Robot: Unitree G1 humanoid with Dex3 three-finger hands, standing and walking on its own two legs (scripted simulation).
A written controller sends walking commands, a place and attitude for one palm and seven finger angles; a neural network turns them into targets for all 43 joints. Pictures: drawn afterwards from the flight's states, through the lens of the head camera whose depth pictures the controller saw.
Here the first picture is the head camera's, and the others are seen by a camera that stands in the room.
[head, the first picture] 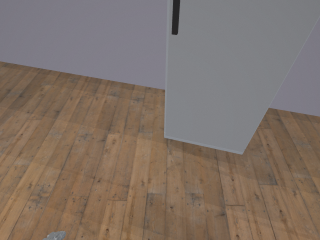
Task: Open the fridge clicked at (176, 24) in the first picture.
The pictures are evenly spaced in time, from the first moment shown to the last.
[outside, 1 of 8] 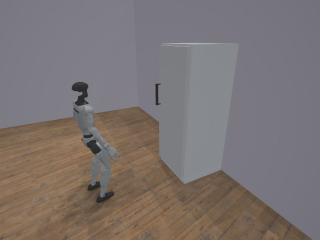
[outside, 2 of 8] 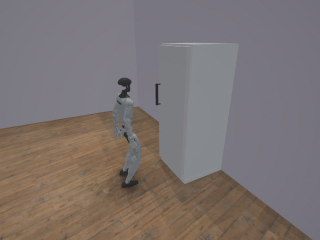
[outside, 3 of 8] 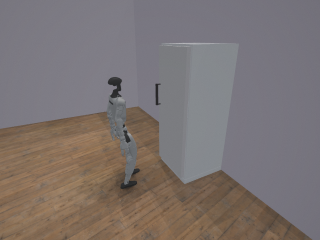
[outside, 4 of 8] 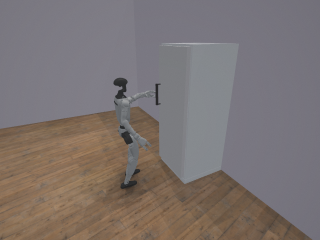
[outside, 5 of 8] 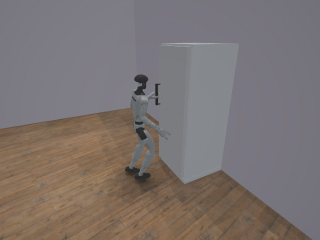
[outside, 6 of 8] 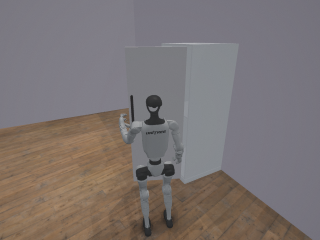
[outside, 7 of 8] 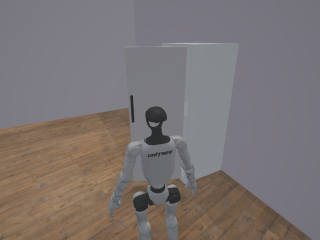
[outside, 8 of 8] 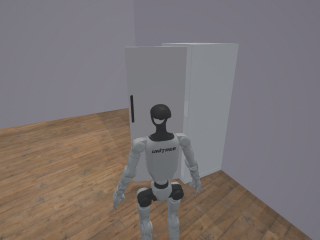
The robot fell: no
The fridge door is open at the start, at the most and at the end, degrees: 0 85 68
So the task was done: yes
